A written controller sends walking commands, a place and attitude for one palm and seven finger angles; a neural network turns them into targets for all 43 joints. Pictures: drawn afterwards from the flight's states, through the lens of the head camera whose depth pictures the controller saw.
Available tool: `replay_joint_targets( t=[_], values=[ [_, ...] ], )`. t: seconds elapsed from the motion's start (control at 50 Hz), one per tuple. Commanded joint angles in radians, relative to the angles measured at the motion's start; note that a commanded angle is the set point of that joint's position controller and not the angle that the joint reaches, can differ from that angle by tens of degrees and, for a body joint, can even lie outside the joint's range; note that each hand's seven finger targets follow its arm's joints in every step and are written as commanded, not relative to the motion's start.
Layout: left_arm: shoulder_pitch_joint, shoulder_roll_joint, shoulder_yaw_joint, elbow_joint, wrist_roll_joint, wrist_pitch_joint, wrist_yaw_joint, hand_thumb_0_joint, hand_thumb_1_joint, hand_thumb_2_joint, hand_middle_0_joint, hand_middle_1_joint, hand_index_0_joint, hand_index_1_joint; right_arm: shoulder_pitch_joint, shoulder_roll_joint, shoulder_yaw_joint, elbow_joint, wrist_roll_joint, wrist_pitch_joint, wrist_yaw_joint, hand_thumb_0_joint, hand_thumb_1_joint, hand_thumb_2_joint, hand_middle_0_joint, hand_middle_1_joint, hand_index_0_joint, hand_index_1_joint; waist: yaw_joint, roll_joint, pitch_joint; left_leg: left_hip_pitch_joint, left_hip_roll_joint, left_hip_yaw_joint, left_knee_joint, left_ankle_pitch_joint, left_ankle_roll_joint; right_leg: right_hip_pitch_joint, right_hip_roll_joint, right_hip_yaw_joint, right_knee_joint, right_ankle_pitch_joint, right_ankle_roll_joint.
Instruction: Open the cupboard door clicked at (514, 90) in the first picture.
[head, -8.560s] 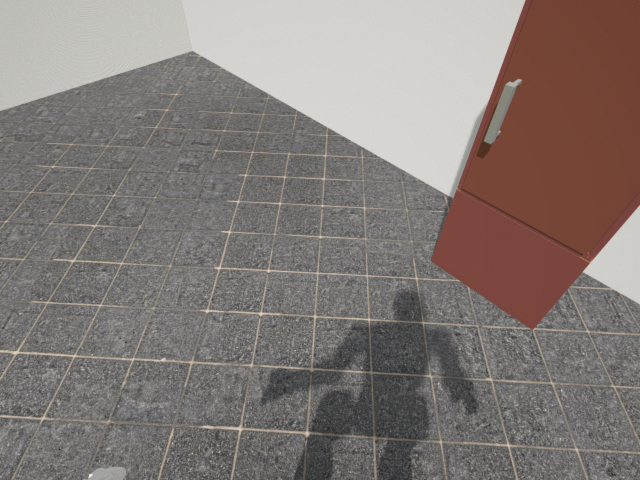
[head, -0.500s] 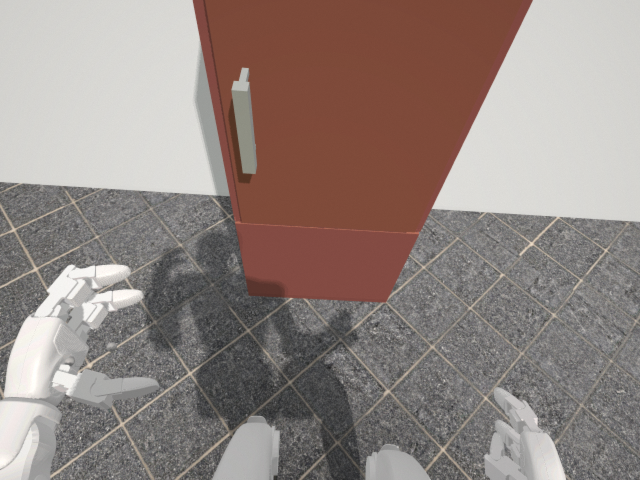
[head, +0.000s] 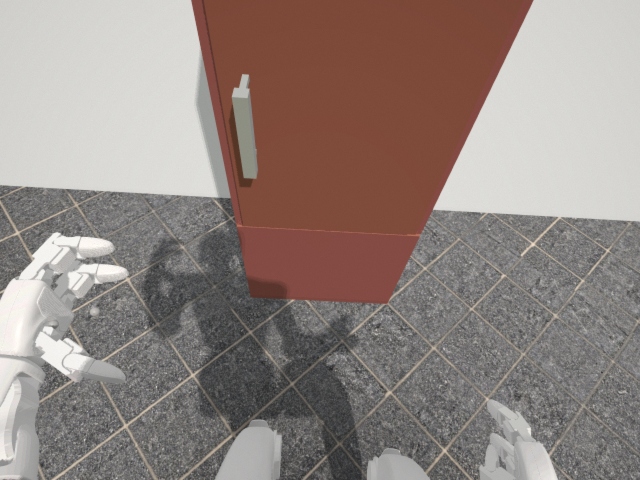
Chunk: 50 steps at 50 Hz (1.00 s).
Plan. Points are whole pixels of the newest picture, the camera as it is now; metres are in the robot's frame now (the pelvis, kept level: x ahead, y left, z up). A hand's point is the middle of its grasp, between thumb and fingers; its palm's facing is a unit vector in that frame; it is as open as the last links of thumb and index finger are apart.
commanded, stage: raise the hand with hooked fingers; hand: left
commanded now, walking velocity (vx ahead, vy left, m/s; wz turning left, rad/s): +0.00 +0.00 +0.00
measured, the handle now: (248, 129) +0.61 +0.16 +0.04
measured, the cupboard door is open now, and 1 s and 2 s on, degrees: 0 0 0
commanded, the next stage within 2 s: move the hooked fingers beside the handle in 0.48 s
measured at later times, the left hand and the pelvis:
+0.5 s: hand (118, 307) +0.29 +0.25 +0.05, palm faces +0.04 -1.00 -0.04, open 14.0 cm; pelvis +0.01 -0.02 +0.00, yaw +0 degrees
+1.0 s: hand (146, 255) +0.36 +0.24 +0.05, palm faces +0.03 -1.00 -0.03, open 14.0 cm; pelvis +0.01 -0.01 +0.00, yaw -1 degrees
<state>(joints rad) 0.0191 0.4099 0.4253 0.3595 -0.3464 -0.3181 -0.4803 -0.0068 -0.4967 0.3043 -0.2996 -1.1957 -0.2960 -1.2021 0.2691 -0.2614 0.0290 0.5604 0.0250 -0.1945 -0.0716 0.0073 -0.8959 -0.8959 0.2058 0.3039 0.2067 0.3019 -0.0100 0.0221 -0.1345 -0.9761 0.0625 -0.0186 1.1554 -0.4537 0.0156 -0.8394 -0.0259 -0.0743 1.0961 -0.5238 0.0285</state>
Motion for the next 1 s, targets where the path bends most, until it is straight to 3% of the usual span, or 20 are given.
replay_joint_targets(
  t=[0.0,0.12,0.18,0.32,0.38,0.42,0.46,0.52,0.56,0.62,0.64,0.7,0.74,0.78,0.84,0.88,0.92,0.98],
  values=[
    [-0.142,0.222,0.092,-0.165,-0.037,-0.067,-0.018,0.0,-0.5,0.3,-0.3,-1.2,-0.3,-1.2,0.0,-0.169,-0.075,-0.137,0.009,-0.045,-0.018,0.0,-0.9,-0.9,0.2,0.3,0.2,0.3,0.003,0.084,-0.267,0.329,-0.039,-0.038,-0.213,0.144,0.001,0.011,0.063,-0.002,-0.156,0.124,-0.054],
    [-0.118,0.239,0.117,-0.176,-0.045,-0.084,-0.008,0.0,-0.5,0.3,-0.3,-1.2,-0.3,-1.2,0.009,-0.167,-0.081,-0.138,0.007,-0.042,-0.009,0.0,-0.9,-0.9,0.2,0.3,0.2,0.3,0.006,0.069,-0.269,0.308,-0.041,-0.023,-0.189,0.193,0.007,0.032,0.065,0.008,-0.154,0.165,-0.052],
    [-0.135,0.235,0.11,-0.192,-0.037,-0.098,0.006,0.0,-0.5,0.3,-0.3,-1.2,-0.3,-1.2,0.007,-0.165,-0.082,-0.135,0.01,-0.041,-0.009,0.0,-0.9,-0.9,0.2,0.3,0.2,0.3,0.003,0.107,-0.269,0.325,-0.039,-0.023,-0.199,0.177,0.004,0.017,0.061,0.007,-0.153,0.149,-0.051],
    [-0.136,0.232,0.109,-0.16,-0.042,-0.103,0.0,0.0,-0.5,0.3,-0.3,-1.2,-0.3,-1.2,0.01,-0.162,-0.081,-0.13,0.009,-0.037,-0.016,0.0,-0.9,-0.9,0.2,0.3,0.2,0.3,-0.007,0.048,-0.275,0.277,-0.043,-0.004,-0.168,0.18,0.014,0.059,0.06,0.032,-0.164,0.168,-0.044],
    [-0.152,0.217,0.094,-0.15,-0.041,-0.102,-0.011,0.0,-0.5,0.3,-0.3,-1.2,-0.3,-1.2,0.001,-0.16,-0.079,-0.128,0.012,-0.036,-0.016,0.0,-0.9,-0.9,0.2,0.3,0.2,0.3,-0.01,0.065,-0.268,0.269,-0.044,-0.001,-0.16,0.178,0.014,0.053,0.055,0.037,-0.164,0.169,-0.042],
    [-0.152,0.23,0.104,-0.141,-0.045,-0.103,-0.014,0.0,-0.5,0.3,-0.3,-1.2,-0.3,-1.2,0.006,-0.161,-0.078,-0.127,0.01,-0.036,-0.019,0.0,-0.9,-0.9,0.2,0.3,0.2,0.3,-0.009,0.043,-0.266,0.262,-0.043,-0.002,-0.152,0.183,0.015,0.06,0.059,0.042,-0.163,0.174,-0.044],
    [-0.166,0.236,0.106,-0.166,-0.042,-0.107,-0.015,0.0,-0.5,0.3,-0.3,-1.2,-0.3,-1.2,-0.002,-0.157,-0.076,-0.128,0.011,-0.038,-0.018,0.0,-0.9,-0.9,0.2,0.3,0.2,0.3,-0.001,0.091,-0.288,0.282,-0.044,0.0,-0.156,0.195,0.013,0.062,0.055,0.042,-0.157,0.189,-0.045],
    [-0.15,0.233,0.107,-0.148,-0.042,-0.1,-0.012,0.0,-0.5,0.3,-0.3,-1.2,-0.3,-1.2,0.002,-0.158,-0.076,-0.13,0.011,-0.035,-0.02,0.0,-0.9,-0.9,0.2,0.3,0.2,0.3,-0.006,0.046,-0.27,0.271,-0.042,-0.002,-0.152,0.196,0.016,0.059,0.061,0.039,-0.158,0.191,-0.045],
    [-0.156,0.234,0.105,-0.161,-0.038,-0.097,-0.011,0.0,-0.5,0.3,-0.3,-1.2,-0.3,-1.2,-0.004,-0.155,-0.074,-0.134,0.012,-0.034,-0.017,0.0,-0.9,-0.9,0.2,0.3,0.2,0.3,-0.004,0.084,-0.279,0.284,-0.043,-0.001,-0.158,0.198,0.012,0.056,0.057,0.036,-0.155,0.196,-0.044],
    [-0.292,0.215,0.069,-0.139,-0.031,-0.1,-0.006,0.0,-0.5,0.3,-0.3,-1.2,-0.3,-1.2,0.001,-0.159,-0.071,-0.113,0.009,-0.035,-0.026,0.0,-0.9,-0.9,0.2,0.3,0.2,0.3,-0.032,0.071,-0.26,0.273,-0.039,-0.009,-0.142,0.176,0.015,0.014,0.06,0.036,-0.148,0.174,-0.044],
    [-0.309,0.233,0.082,-0.129,-0.027,-0.102,-0.003,0.0,-0.5,0.3,-0.3,-1.2,-0.3,-1.2,0.004,-0.16,-0.072,-0.106,0.01,-0.036,-0.028,0.0,-0.9,-0.9,0.2,0.3,0.2,0.3,-0.03,0.076,-0.271,0.283,-0.037,-0.011,-0.146,0.166,0.012,0.01,0.058,0.036,-0.151,0.16,-0.045],
    [-0.321,0.194,0.036,-0.117,-0.01,-0.093,0.002,0.0,-0.5,0.3,-0.3,-1.2,-0.3,-1.2,0.011,-0.161,-0.076,-0.102,0.01,-0.038,-0.028,0.0,-0.9,-0.9,0.2,0.3,0.2,0.3,-0.03,0.094,-0.299,0.325,-0.037,-0.016,-0.157,0.19,0.011,0.002,0.054,0.025,-0.148,0.181,-0.047],
    [-0.363,0.225,0.051,-0.064,0.002,-0.078,0.008,0.0,-0.5,0.3,-0.3,-1.2,-0.3,-1.2,0.015,-0.166,-0.071,-0.095,0.01,-0.028,-0.029,0.0,-0.9,-0.9,0.2,0.3,0.2,0.3,-0.035,0.055,-0.285,0.288,-0.036,-0.013,-0.15,0.179,0.013,0.007,0.055,0.031,-0.148,0.178,-0.045],
    [-0.41,0.235,0.057,-0.026,0.014,-0.069,0.019,0.0,-0.5,0.3,-0.3,-1.2,-0.3,-1.2,0.017,-0.165,-0.071,-0.091,0.01,-0.017,-0.029,0.0,-0.9,-0.9,0.2,0.3,0.2,0.3,-0.034,0.064,-0.276,0.28,-0.036,-0.011,-0.152,0.166,0.011,0.0,0.053,0.032,-0.149,0.164,-0.046],
    [-0.452,0.28,0.094,-0.014,0.027,-0.077,0.036,0.0,-0.5,0.3,-0.3,-1.2,-0.3,-1.2,0.022,-0.163,-0.072,-0.092,0.006,-0.004,-0.028,0.0,-0.9,-0.9,0.2,0.3,0.2,0.3,-0.017,0.087,-0.329,0.297,-0.035,-0.008,-0.153,0.195,0.009,0.022,0.052,0.035,-0.139,0.185,-0.05],
    [-0.45,0.254,0.077,-0.011,0.028,-0.082,0.043,0.0,-0.5,0.3,-0.3,-1.2,-0.3,-1.2,0.028,-0.158,-0.073,-0.093,0.006,0.004,-0.02,0.0,-0.9,-0.9,0.2,0.3,0.2,0.3,-0.018,0.101,-0.343,0.327,-0.034,-0.009,-0.159,0.227,0.006,0.023,0.053,0.029,-0.139,0.216,-0.05],
    [-0.457,0.283,0.104,0.037,0.031,-0.084,0.051,0.0,-0.5,0.3,-0.3,-1.2,-0.3,-1.2,0.04,-0.163,-0.075,-0.086,0.004,0.014,-0.018,0.0,-0.9,-0.9,0.2,0.3,0.2,0.3,-0.02,0.051,-0.343,0.298,-0.033,-0.008,-0.147,0.245,0.01,0.042,0.057,0.032,-0.132,0.24,-0.049],
    [-0.508,0.256,0.07,0.064,0.044,-0.086,0.05,0.0,-0.5,0.3,-0.3,-1.2,-0.3,-1.2,0.05,-0.163,-0.075,-0.08,0.005,0.03,-0.01,0.0,-0.9,-0.9,0.2,0.3,0.2,0.3,-0.03,0.092,-0.339,0.308,-0.033,-0.005,-0.153,0.249,0.007,0.022,0.055,0.028,-0.132,0.247,-0.048]
  ],
)
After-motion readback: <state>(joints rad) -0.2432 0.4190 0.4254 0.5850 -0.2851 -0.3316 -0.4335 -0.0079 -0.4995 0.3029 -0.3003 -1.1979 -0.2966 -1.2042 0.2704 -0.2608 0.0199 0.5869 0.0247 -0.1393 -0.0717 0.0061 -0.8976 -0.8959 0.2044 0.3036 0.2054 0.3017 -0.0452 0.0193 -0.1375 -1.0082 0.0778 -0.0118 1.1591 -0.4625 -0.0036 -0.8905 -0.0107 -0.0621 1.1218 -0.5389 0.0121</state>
